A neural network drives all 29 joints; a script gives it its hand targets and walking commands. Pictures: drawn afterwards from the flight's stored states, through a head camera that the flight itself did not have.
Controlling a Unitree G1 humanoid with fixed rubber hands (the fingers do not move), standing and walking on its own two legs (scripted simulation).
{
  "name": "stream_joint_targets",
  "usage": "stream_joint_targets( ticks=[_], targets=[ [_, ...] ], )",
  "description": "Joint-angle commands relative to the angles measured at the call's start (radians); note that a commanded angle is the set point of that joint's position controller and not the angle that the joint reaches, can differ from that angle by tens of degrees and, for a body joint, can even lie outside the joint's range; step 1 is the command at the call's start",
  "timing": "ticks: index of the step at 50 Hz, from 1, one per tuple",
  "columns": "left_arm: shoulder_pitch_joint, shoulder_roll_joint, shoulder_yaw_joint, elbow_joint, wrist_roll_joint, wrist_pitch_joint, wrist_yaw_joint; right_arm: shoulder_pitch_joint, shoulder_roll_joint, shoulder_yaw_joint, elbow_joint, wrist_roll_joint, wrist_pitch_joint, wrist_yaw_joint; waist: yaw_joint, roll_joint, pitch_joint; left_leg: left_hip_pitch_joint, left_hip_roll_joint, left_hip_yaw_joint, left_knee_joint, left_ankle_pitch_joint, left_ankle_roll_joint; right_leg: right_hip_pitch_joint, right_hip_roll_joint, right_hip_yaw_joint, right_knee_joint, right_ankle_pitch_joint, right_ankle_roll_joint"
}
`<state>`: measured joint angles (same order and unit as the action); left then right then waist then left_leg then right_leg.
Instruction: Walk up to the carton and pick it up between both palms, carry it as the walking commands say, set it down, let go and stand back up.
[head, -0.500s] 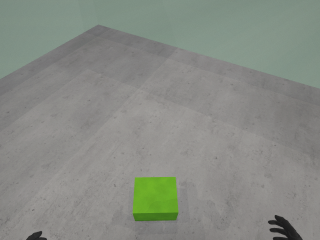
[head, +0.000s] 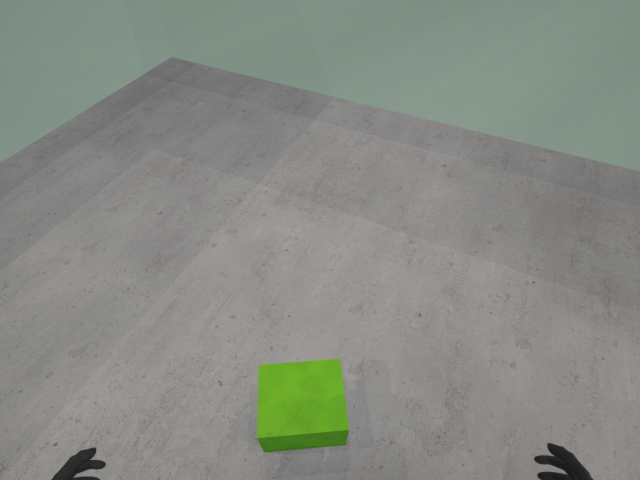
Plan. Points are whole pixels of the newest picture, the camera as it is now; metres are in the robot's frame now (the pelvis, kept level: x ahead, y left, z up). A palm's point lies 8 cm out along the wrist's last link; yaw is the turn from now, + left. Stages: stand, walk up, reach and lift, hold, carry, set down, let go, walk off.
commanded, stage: walk up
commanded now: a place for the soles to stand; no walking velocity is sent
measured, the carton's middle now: (302, 405) +0.43 +0.05 -0.69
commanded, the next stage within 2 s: stand in 0.54 s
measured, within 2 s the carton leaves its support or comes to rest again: neither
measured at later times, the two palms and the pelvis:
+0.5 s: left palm out of the picture +0.11 +0.33 -0.09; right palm out of the picture +0.13 -0.33 -0.10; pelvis +0.00 +0.00 -0.01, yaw -2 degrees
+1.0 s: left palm (78, 464) +0.17 +0.30 -0.07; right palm out of the picture +0.14 -0.30 -0.08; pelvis +0.00 +0.01 +0.00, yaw +3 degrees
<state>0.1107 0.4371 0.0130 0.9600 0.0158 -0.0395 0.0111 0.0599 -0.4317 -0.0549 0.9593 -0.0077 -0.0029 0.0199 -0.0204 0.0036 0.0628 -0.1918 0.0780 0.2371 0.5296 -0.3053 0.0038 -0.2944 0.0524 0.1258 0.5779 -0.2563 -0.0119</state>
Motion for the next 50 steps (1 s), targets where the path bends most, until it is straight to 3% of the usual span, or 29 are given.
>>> stream_joint_targets(
  ticks=[1, 6, 9, 13, 16, 19, 21, 23, 24, 26, 27, 28, 30, 32, 34, 38, 44, 45, 46, 48, 50],
  targets=[
    [-0.01, 0.194, 0.04, -0.036, -0.001, -0.006, 0.005, -0.045, -0.176, -0.037, -0.05, -0.001, -0.009, -0.004, 0.007, -0.019, -0.097, 0.116, 0.101, -0.169, -0.115, -0.009, 0.075, -0.052, -0.094, 0.105, -0.084, 0.287, -0.063],
    [-0.007, 0.192, 0.042, -0.033, 0.001, -0.004, 0.004, -0.054, -0.173, -0.041, -0.055, -0.003, -0.003, -0.005, 0.008, -0.01, -0.094, 0.124, 0.105, -0.157, -0.115, -0.008, 0.077, -0.047, -0.087, 0.099, -0.084, 0.304, -0.06],
    [-0.005, 0.21, 0.045, -0.029, -0.005, -0.003, 0.011, -0.063, -0.163, -0.043, -0.057, 0.004, 0.011, -0.005, 0.016, -0.026, -0.109, 0.137, 0.075, -0.135, -0.053, 0.074, 0.066, -0.04, -0.113, 0.14, -0.096, 0.4, -0.078],
    [-0.025, 0.207, 0.041, -0.034, -0.003, 0.001, 0.014, -0.056, -0.154, -0.046, -0.056, 0.003, 0.017, -0.003, 0.004, -0.042, -0.118, 0.171, 0.057, -0.153, -0.055, 0.025, 0.059, -0.074, -0.12, 0.173, -0.124, 0.336, -0.083],
    [-0.035, 0.197, 0.039, -0.033, -0.003, 0.004, 0.012, -0.055, -0.168, -0.05, -0.054, 0.0, 0.015, -0.003, 0.002, -0.018, -0.103, 0.171, 0.096, -0.174, -0.103, 0.016, 0.08, -0.096, -0.086, 0.118, -0.088, 0.284, -0.062],
    [-0.015, 0.181, 0.04, -0.029, -0.003, 0.009, 0.009, -0.066, -0.195, -0.058, -0.064, -0.004, 0.015, -0.004, 0.007, 0.047, -0.092, 0.125, 0.183, -0.2, -0.161, 0.017, 0.126, -0.078, -0.036, 0.019, 0.027, 0.249, -0.032],
    [0.018, 0.176, 0.044, -0.026, 0.002, 0.011, 0.006, -0.091, -0.2, -0.06, -0.082, -0.005, 0.016, -0.005, 0.022, 0.09, -0.084, 0.061, 0.227, -0.198, -0.16, 0.034, 0.152, -0.042, -0.037, -0.017, 0.093, 0.143, -0.026],
    [0.038, 0.179, 0.051, -0.025, 0.01, 0.01, 0.001, -0.106, -0.191, -0.058, -0.093, -0.004, 0.019, -0.005, 0.032, 0.081, -0.06, 0.005, 0.215, -0.175, -0.114, 0.002, 0.138, -0.011, -0.057, -0.015, 0.063, 0.118, -0.037],
    [0.037, 0.191, 0.053, -0.027, 0.013, 0.007, 0.0, -0.103, -0.178, -0.055, -0.096, -0.001, 0.021, -0.005, 0.029, 0.033, -0.046, 0.002, 0.17, -0.147, -0.064, -0.029, 0.11, -0.021, -0.076, 0.022, 0.0, 0.186, -0.052],
    [0.016, 0.233, 0.058, -0.039, 0.009, 0.001, 0.002, -0.093, -0.143, -0.049, -0.098, 0.008, 0.031, -0.003, 0.022, -0.092, -0.055, 0.066, 0.018, -0.119, 0.061, -0.099, 0.041, -0.093, -0.154, 0.235, -0.155, 0.223, -0.12],
    [0.01, 0.241, 0.055, -0.046, 0.01, -0.002, 0.005, -0.071, -0.131, -0.045, -0.094, 0.01, 0.032, -0.001, 0.015, -0.113, -0.073, 0.065, -0.017, -0.156, 0.069, -0.133, 0.022, -0.082, -0.193, 0.327, -0.196, 0.194, -0.149],
    [-0.012, 0.241, 0.053, -0.056, 0.009, -0.002, 0.01, -0.039, -0.124, -0.039, -0.085, 0.009, 0.031, -0.001, 0.002, -0.121, -0.083, 0.062, -0.028, -0.187, 0.036, -0.139, 0.019, -0.055, -0.213, 0.342, -0.208, 0.158, -0.157],
    [-0.074, 0.197, 0.038, -0.064, 0.003, 0.001, 0.01, -0.002, -0.134, -0.034, -0.061, 0.003, 0.017, -0.004, -0.028, -0.1, -0.086, 0.142, 0.005, -0.236, -0.088, -0.057, 0.039, -0.094, -0.182, 0.245, -0.215, 0.106, -0.1],
    [-0.074, 0.15, 0.024, -0.044, -0.004, 0.001, 0.003, -0.034, -0.172, -0.034, -0.048, -0.003, -0.002, -0.004, -0.009, -0.015, -0.081, 0.168, 0.096, -0.279, -0.184, 0.046, 0.068, -0.084, -0.11, 0.113, -0.16, 0.15, -0.041],
    [-0.047, 0.162, 0.033, -0.021, -0.007, 0.001, 0.0, -0.051, -0.18, -0.029, -0.038, -0.002, -0.009, -0.004, 0.017, -0.005, -0.091, 0.11, 0.132, -0.262, -0.203, 0.12, 0.084, 0.028, -0.083, 0.041, -0.114, 0.228, -0.024],
    [-0.046, 0.156, 0.035, -0.007, -0.006, 0.004, -0.004, -0.063, -0.16, -0.021, -0.023, 0.0, -0.007, -0.007, 0.021, 0.027, -0.103, 0.11, 0.092, -0.209, -0.195, 0.166, 0.061, 0.08, -0.106, 0.04, -0.134, 0.319, -0.035],
    [-0.079, 0.15, 0.036, 0.002, -0.004, 0.007, -0.003, -0.05, -0.15, -0.016, -0.008, 0.002, -0.003, -0.008, 0.013, 0.008, -0.099, 0.137, 0.083, -0.206, -0.204, 0.151, 0.054, 0.063, -0.116, 0.041, -0.168, 0.309, -0.035],
    [-0.165, 0.025, 0.116, -0.304, 0.033, 0.075, -0.062, -0.082, -0.02, -0.093, -0.359, -0.054, 0.047, 0.013, 0.038, -0.016, 0.058, -0.209, -0.119, -0.199, -0.112, 0.073, -0.026, 0.038, -0.047, -0.092, -0.17, 0.077, 0.034],
    [-0.117, 0.063, 0.119, -0.28, 0.058, 0.13, -0.081, -0.026, -0.001, -0.088, -0.382, -0.043, 0.102, 0.023, 0.052, 0.005, 0.046, -0.116, -0.096, -0.218, -0.133, 0.058, -0.001, 0.014, -0.05, -0.092, -0.185, 0.055, 0.04],
    [-0.07, 0.085, 0.173, -0.335, 0.093, 0.198, -0.097, 0.004, -0.046, -0.142, -0.465, -0.064, 0.16, 0.036, 0.038, -0.004, 0.009, -0.052, -0.085, -0.238, -0.12, 0.015, 0.009, 0.015, -0.042, -0.116, -0.174, 0.0, 0.035],
    [-0.093, 0.071, 0.203, -0.394, 0.102, 0.238, -0.102, 0.031, -0.071, -0.188, -0.503, -0.065, 0.201, 0.033, -0.002, 0.01, -0.033, -0.06, -0.082, -0.232, -0.1, -0.036, 0.011, 0.069, -0.037, -0.126, -0.139, -0.02, 0.029]
  ],
)
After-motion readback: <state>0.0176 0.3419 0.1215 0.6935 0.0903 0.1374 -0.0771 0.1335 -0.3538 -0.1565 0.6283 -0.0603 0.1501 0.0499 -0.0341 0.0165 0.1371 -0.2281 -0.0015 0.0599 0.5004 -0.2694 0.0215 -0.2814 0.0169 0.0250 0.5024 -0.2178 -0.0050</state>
